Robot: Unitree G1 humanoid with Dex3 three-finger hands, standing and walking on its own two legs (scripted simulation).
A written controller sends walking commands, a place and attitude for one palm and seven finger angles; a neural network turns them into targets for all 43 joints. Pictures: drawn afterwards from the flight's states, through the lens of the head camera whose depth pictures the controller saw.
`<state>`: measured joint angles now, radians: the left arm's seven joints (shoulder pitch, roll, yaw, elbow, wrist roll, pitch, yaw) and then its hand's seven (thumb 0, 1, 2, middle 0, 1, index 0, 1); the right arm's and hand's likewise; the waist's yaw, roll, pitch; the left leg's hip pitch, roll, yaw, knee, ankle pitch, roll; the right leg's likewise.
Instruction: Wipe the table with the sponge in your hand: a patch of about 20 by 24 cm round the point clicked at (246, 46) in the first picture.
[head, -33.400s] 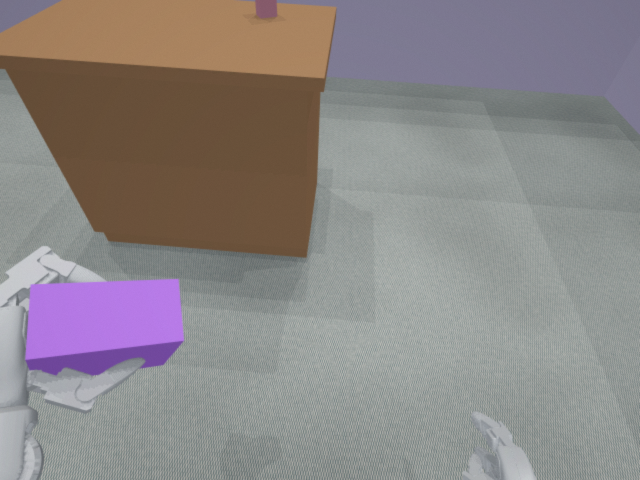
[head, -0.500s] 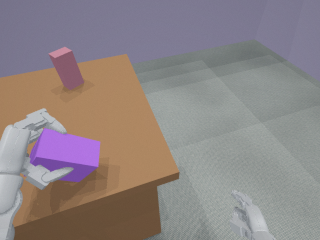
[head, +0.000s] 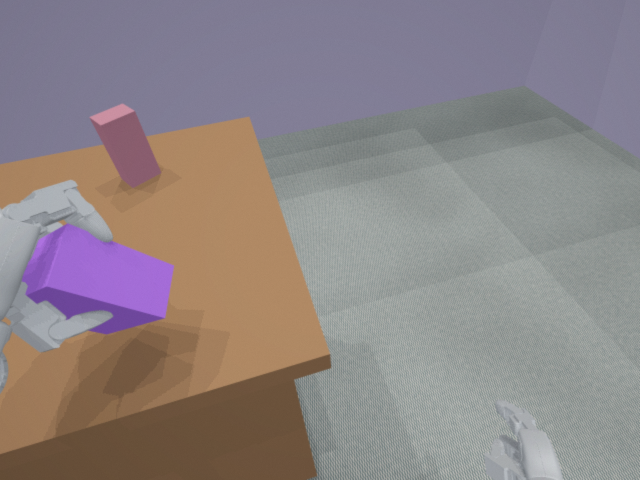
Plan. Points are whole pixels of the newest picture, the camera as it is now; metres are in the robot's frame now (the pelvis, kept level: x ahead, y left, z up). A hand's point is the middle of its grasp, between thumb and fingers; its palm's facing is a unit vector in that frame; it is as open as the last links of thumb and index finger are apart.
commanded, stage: turn the palm down, sponge in hand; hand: left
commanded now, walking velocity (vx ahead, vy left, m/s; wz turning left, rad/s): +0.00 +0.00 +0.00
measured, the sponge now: (106, 291) +0.25 +0.26 +0.16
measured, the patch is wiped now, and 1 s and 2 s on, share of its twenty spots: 0.00 0.00 0.00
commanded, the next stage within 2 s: move the sponge above the wiping area in 1.40 s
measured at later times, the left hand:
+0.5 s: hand out of the picture +0.22 +0.34 +0.25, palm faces +0.42 -0.21 -0.89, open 10.0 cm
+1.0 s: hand out of the picture +0.21 +0.33 +0.24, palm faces +0.28 -0.10 -0.96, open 10.0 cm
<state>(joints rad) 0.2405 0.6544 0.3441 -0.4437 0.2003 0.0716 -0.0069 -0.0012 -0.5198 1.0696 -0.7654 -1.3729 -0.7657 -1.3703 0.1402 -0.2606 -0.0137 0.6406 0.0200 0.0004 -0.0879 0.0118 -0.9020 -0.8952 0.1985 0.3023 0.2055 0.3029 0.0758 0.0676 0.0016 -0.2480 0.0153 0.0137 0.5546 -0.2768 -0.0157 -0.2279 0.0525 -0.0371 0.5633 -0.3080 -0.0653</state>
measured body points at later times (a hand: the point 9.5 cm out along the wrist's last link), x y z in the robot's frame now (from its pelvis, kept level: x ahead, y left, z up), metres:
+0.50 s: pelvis -0.01 +0.04 +0.01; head -0.02 +0.00 +0.46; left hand +0.20 +0.35 +0.29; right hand +0.25 -0.14 -0.07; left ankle +0.01 +0.13 -0.73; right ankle +0.00 -0.07 -0.73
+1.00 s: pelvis -0.03 +0.03 +0.01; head -0.03 -0.03 +0.46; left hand +0.19 +0.34 +0.29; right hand +0.25 -0.15 -0.07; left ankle +0.01 +0.13 -0.73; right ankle +0.00 -0.07 -0.73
